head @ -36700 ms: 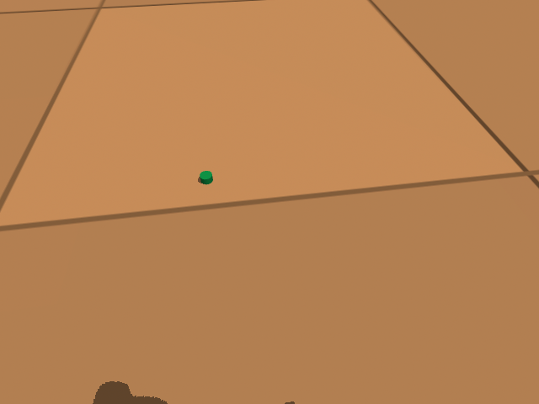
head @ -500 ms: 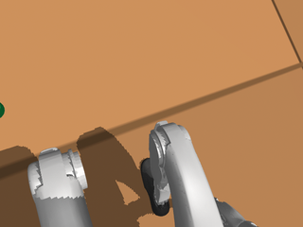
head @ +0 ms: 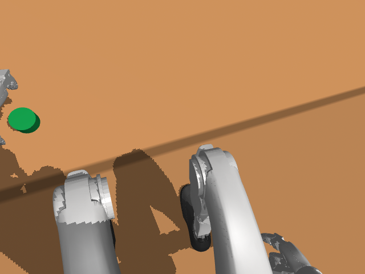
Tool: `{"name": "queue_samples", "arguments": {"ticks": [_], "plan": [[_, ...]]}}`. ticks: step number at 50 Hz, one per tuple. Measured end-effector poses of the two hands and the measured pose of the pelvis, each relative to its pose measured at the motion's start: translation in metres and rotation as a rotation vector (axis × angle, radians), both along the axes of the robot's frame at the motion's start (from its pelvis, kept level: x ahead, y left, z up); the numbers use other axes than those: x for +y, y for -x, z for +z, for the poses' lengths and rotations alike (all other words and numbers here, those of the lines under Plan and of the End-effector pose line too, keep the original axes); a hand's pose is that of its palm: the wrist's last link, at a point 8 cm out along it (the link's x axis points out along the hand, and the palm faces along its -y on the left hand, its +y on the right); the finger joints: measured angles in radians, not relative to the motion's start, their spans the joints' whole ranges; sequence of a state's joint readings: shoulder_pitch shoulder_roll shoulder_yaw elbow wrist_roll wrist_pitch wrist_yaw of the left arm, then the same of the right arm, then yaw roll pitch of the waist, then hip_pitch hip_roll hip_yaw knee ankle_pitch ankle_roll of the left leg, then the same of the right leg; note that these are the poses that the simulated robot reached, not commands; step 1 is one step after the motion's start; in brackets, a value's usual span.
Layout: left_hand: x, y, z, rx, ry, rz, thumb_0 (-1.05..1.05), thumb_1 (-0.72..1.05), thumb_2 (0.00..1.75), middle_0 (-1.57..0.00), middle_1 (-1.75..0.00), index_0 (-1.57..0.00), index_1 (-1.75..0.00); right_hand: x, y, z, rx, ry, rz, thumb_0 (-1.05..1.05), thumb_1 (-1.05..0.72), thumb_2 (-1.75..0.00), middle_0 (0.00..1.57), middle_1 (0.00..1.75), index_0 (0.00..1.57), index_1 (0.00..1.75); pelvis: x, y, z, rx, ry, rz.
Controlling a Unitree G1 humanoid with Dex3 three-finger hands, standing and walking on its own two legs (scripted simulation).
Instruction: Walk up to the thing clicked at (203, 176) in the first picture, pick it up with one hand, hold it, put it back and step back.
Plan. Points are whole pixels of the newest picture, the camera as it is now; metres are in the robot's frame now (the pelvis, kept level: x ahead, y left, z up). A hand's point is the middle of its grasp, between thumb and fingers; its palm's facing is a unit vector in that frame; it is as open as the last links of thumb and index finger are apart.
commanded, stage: home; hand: left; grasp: from above
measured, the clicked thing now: (24, 120) +0.50 +0.32 -0.32
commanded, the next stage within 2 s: none
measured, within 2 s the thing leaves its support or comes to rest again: neither
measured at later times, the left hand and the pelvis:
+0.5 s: hand out of the picture +0.46 +0.32 -0.10, palm faces -0.34 -0.34 -0.88, open 10.6 cm; pelvis +0.02 +0.01 +0.03, yaw +1 degrees
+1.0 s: hand out of the picture +0.29 +0.24 +0.12, palm faces +0.01 -0.91 -0.41, open 7.4 cm; pelvis +0.02 +0.00 +0.22, yaw +6 degrees
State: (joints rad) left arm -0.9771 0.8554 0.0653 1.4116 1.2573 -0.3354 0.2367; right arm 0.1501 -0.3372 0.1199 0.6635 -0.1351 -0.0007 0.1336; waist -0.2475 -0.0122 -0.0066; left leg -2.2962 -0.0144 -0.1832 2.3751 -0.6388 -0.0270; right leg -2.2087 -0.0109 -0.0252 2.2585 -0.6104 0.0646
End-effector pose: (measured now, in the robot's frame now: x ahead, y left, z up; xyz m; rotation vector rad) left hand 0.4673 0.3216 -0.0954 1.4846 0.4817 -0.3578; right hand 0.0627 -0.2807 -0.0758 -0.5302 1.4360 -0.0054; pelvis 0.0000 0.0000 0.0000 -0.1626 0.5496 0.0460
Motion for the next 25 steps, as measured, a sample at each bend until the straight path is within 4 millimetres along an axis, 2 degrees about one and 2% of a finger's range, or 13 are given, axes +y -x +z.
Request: {"name": "queue_samples", "arguments": {"ticks": [5,11,15,18,21,25], "plan": [[-0.006,0.001,-0.027,-0.056,0.018,-0.03,0.0,-0.42,0.95,-0.19,-0.96,-0.17,-0.96,0.002,0.015,-0.008,0.041,0.019,-0.008,0.0,-0.91,-0.9,0.21,0.3,0.2,0.3,0.001,-0.002,-0.014,-0.008,0.008,-0.005],[-0.002,-0.014,-0.028,-0.176,-0.007,0.028,0.0,-0.35,0.95,-0.22,-0.89,-0.2,-0.9,0.008,0.019,-0.018,0.035,0.012,-0.042,0.0,-0.9,-0.9,0.21,0.3,0.2,0.3,0.002,-0.007,-0.025,0.006,0.006,-0.005],[0.006,-0.023,-0.015,-0.202,-0.015,0.124,0.0,-0.25,0.94,-0.23,-0.79,-0.21,-0.81,0.015,0.014,-0.022,0.008,-0.023,-0.064,0.0,-0.9,-0.9,0.21,0.3,0.2,0.3,0.003,-0.01,-0.023,0.031,0.01,-0.006],[0.01,-0.022,-0.001,-0.186,0.004,0.197,0.0,-0.14,0.93,-0.23,-0.72,-0.21,-0.73,0.021,0.009,-0.02,-0.012,-0.059,-0.088,0.0,-0.9,-0.9,0.21,0.3,0.2,0.3,0.005,-0.012,-0.013,0.051,0.008,-0.003],[0.012,-0.014,0.019,-0.156,0.052,0.257,0.0,0.0,0.91,-0.23,-0.65,-0.21,-0.66,0.026,0.002,-0.013,-0.026,-0.096,-0.117,0.0,-0.9,-0.9,0.21,0.3,0.2,0.3,0.006,-0.015,0.003,0.07,0.003,0.003],[0.012,0.011,0.051,-0.115,0.151,0.325,0.0,0.22,0.9,-0.23,-0.55,-0.21,-0.56,0.03,-0.015,0.007,-0.056,-0.127,-0.137,0.0,-0.9,-0.9,0.21,0.3,0.2,0.3,0.007,-0.017,0.033,0.081,-0.007,0.01]]}}
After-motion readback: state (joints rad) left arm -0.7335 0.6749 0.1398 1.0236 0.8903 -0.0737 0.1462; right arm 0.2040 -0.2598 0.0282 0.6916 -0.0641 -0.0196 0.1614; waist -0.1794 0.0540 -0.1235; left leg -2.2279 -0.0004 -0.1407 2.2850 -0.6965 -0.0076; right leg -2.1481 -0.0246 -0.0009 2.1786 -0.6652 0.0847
